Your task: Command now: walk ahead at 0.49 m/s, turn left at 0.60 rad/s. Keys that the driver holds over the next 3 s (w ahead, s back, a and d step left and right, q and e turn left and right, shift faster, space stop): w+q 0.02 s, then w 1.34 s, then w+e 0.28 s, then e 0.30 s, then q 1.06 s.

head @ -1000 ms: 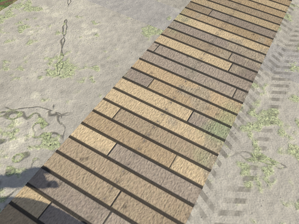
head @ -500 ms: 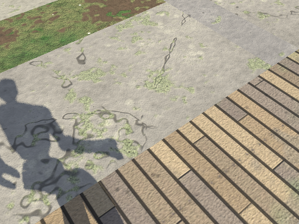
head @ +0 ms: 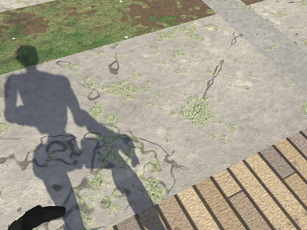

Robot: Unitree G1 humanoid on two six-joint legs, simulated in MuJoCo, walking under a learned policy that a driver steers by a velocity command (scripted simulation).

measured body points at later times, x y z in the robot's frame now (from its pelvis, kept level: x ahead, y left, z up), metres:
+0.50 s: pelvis +0.29 -0.03 +0.00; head +0.33 -0.03 +0.45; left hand +0.27 +0.25 -0.12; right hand +0.53 -0.24 -0.09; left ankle +0.44 +0.16 -0.69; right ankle +0.25 -0.13 -0.75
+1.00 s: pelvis +0.57 +0.05 +0.00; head +0.59 +0.06 +0.45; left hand +0.73 +0.33 -0.09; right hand +0.63 -0.22 -0.12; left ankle +0.51 +0.14 -0.75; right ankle +0.77 -0.09 -0.69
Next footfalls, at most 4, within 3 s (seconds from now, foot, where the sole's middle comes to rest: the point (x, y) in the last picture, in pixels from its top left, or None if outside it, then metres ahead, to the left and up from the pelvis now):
0.14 right None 0.29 -0.13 -0.78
0.66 left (108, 210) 0.55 0.15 -0.78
1.16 right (150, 145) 0.87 -0.06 -0.78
1.68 left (103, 108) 1.12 0.19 -0.78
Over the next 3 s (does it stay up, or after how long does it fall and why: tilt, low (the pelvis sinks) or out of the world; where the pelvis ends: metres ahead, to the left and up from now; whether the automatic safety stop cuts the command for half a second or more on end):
stays up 1.09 0.12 0.00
